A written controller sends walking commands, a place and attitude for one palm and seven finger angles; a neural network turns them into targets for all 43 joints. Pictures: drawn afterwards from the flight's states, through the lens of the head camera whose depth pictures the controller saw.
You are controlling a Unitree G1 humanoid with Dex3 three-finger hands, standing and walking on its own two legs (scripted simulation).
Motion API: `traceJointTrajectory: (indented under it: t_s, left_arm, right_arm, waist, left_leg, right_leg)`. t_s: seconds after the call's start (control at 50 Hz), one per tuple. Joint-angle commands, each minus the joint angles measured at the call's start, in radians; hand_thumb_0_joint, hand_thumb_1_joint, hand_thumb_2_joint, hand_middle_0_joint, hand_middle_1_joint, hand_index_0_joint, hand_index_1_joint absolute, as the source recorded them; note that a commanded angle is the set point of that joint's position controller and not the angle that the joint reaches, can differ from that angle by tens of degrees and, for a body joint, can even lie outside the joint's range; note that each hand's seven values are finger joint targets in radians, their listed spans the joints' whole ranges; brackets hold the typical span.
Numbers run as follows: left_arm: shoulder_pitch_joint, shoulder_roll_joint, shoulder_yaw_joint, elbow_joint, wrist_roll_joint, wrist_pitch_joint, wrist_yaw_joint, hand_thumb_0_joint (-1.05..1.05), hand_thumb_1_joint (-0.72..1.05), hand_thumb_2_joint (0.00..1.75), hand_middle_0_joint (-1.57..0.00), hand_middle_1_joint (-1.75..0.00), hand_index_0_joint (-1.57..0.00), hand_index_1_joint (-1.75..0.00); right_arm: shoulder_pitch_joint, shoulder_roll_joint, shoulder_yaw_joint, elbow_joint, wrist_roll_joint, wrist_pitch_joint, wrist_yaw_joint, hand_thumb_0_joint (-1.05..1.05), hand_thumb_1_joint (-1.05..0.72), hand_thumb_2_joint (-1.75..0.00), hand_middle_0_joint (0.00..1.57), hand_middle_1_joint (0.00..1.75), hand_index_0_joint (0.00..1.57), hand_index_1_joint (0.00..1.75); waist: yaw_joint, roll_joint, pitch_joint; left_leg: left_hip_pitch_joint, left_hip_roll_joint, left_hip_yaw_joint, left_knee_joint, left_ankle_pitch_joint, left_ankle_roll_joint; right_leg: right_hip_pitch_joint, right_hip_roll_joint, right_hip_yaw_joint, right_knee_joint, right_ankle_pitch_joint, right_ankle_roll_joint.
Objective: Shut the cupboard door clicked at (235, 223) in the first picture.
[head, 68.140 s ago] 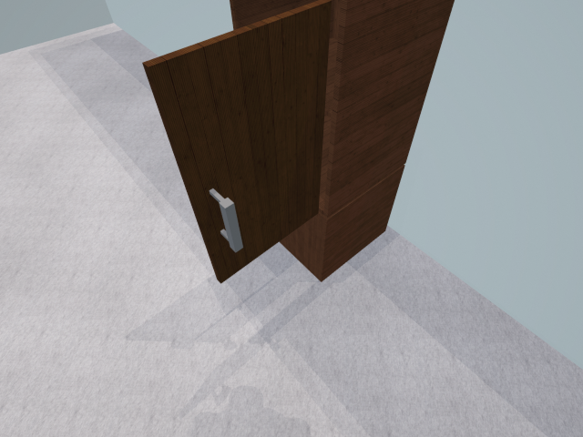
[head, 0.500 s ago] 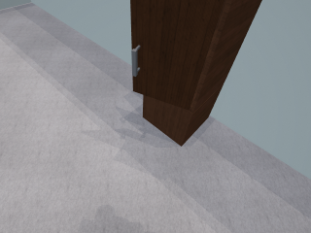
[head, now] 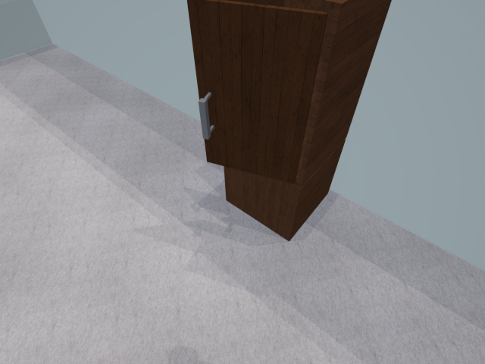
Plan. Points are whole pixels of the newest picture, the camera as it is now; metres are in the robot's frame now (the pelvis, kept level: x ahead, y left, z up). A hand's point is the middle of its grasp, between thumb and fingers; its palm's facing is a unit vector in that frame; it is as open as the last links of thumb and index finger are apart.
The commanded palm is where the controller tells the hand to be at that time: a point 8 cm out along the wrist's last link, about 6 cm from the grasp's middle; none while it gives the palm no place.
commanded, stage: let the arm hang, fingers relaxed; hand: left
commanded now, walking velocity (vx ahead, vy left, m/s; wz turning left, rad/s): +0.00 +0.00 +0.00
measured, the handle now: (207, 116) +0.87 +0.16 -0.10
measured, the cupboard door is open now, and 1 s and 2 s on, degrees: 19 19 19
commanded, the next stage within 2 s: look to check the result in 0.20 s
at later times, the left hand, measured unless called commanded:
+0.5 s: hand out of the picture +0.07 +0.23 -0.16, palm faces -0.01 -0.95 -0.32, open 7.4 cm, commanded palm none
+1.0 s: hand out of the picture +0.09 +0.20 -0.16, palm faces +0.00 -0.95 -0.30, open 7.4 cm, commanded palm none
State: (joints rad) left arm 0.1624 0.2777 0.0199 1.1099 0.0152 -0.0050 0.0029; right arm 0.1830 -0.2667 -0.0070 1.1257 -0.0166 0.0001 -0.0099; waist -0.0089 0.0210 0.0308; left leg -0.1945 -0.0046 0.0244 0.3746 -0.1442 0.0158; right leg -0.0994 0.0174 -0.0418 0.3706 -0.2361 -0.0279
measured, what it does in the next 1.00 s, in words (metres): stands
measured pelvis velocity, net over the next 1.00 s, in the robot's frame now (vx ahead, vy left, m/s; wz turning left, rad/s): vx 0.04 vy -0.02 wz -0.01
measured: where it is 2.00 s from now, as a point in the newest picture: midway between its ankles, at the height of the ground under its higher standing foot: outside the picture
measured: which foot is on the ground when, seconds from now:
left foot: down 0.00-1.00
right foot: down 0.00-1.00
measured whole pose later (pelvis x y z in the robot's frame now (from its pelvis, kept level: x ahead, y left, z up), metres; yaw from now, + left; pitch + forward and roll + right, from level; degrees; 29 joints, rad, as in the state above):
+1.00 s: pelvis +0.04 -0.02 +0.00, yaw -1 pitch -2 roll +0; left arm 0.17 0.27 0.02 1.12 0.01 -0.01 0.02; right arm 0.15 -0.28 0.00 1.13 -0.01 0.00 -0.02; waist 0.00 0.01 0.04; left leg -0.12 0.02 0.03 0.34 -0.18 -0.02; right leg -0.01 0.05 -0.03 0.29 -0.25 -0.06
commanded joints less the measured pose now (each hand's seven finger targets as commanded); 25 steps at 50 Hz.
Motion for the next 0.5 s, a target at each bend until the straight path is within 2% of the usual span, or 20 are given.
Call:
traceJointTrajectory:
  t_s: [0.0, 0.04, 0.12, 0.24, 0.32, 0.44, 0.48]
  left_arm:
    - [-0.003, 0.186, 0.03, -0.038, -0.003, -0.021, 0.013, 0.0, 0.9, 0.9, -0.2, -0.3, -0.2, -0.3]
    - [-0.009, 0.192, 0.031, -0.043, -0.002, -0.024, 0.014, 0.0, 0.9, 0.9, -0.2, -0.3, -0.2, -0.3]
    - [-0.025, 0.194, 0.03, -0.044, -0.003, -0.022, 0.014, 0.0, 0.9, 0.9, -0.2, -0.3, -0.2, -0.3]
    - [-0.026, 0.205, 0.03, -0.043, -0.003, -0.025, 0.014, 0.0, 0.9, 0.9, -0.2, -0.3, -0.2, -0.3]
    - [-0.03, 0.203, 0.029, -0.038, -0.004, -0.024, 0.014, 0.0, 0.9, 0.9, -0.2, -0.3, -0.2, -0.3]
    - [-0.016, 0.209, 0.031, -0.033, -0.005, -0.026, 0.017, 0.0, 0.9, 0.9, -0.2, -0.3, -0.2, -0.3]
    - [-0.018, 0.203, 0.028, -0.029, -0.006, -0.024, 0.019, 0.0, 0.9, 0.9, -0.2, -0.3, -0.2, -0.3]
  right_arm:
    - [-0.032, -0.185, -0.031, -0.05, -0.001, -0.02, -0.014, 0.0, -0.9, -0.9, 0.2, 0.3, 0.2, 0.3]
    - [-0.043, -0.194, -0.031, -0.055, 0.002, -0.022, -0.015, 0.0, -0.9, -0.9, 0.2, 0.3, 0.2, 0.3]
    - [-0.061, -0.198, -0.029, -0.053, 0.001, -0.022, -0.015, 0.0, -0.9, -0.9, 0.2, 0.3, 0.2, 0.3]
    - [-0.073, -0.214, -0.028, -0.059, 0.004, -0.02, -0.016, 0.0, -0.9, -0.9, 0.2, 0.3, 0.2, 0.3]
    - [-0.077, -0.216, -0.027, -0.057, 0.002, -0.02, -0.017, 0.0, -0.9, -0.9, 0.2, 0.3, 0.2, 0.3]
    - [-0.073, -0.219, -0.026, -0.06, 0.006, -0.019, -0.021, 0.0, -0.9, -0.9, 0.2, 0.3, 0.2, 0.3]
    - [-0.068, -0.214, -0.026, -0.055, 0.004, -0.017, -0.021, 0.0, -0.9, -0.9, 0.2, 0.3, 0.2, 0.3]
  waist:
    - [0.01, -0.024, -0.013]
    - [0.01, -0.019, -0.025]
    - [0.01, 0.001, -0.02]
    - [0.007, -0.021, -0.029]
    - [0.004, 0.0, -0.039]
    - [0.005, -0.03, -0.055]
    - [0.003, -0.02, -0.051]
  left_leg:
    - [0.038, 0.122, -0.124, -0.075, 0.069, 0.017]
    - [0.055, 0.125, -0.122, -0.072, 0.112, 0.016]
    - [0.06, 0.125, -0.121, -0.083, 0.108, 0.012]
    - [0.09, 0.127, -0.12, -0.082, 0.127, 0.011]
    - [0.104, 0.129, -0.113, -0.082, 0.141, 0.009]
    - [0.129, 0.131, -0.105, -0.068, 0.195, 0.01]
    - [0.125, 0.131, -0.104, -0.07, 0.19, 0.009]
  right_leg:
    - [-0.044, -0.136, 0.123, -0.101, 0.078, -0.033]
    - [-0.035, -0.135, 0.121, -0.097, 0.125, -0.03]
    - [-0.024, -0.138, 0.119, -0.108, 0.125, -0.027]
    - [-0.02, -0.138, 0.123, -0.124, 0.147, -0.025]
    - [-0.008, -0.141, 0.125, -0.125, 0.173, -0.026]
    - [0.009, -0.142, 0.117, -0.119, 0.257, -0.025]
    - [0.015, -0.143, 0.116, -0.118, 0.255, -0.025]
